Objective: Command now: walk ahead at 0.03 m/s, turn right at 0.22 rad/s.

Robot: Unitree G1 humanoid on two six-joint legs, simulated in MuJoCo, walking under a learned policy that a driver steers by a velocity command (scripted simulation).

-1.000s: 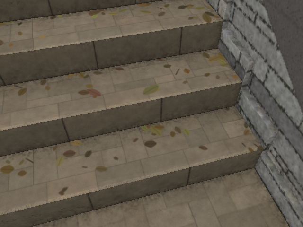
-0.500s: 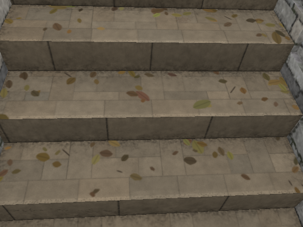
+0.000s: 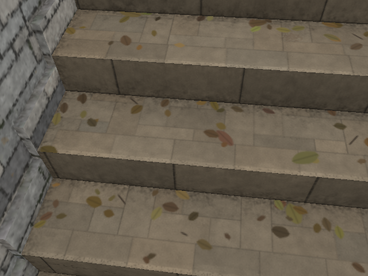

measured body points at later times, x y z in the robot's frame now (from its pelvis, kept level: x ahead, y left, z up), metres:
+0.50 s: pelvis +0.01 +0.01 +0.01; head +0.04 +0.01 +0.45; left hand +0.20 +0.24 -0.13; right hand +0.00 -0.27 -0.12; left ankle +0.02 +0.12 -0.74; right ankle -0.04 -0.09 -0.69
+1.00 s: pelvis +0.04 -0.05 +0.01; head +0.04 -0.06 +0.46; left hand +0.15 +0.20 -0.12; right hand +0.01 -0.31 -0.13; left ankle +0.12 +0.08 -0.67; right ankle -0.04 -0.09 -0.74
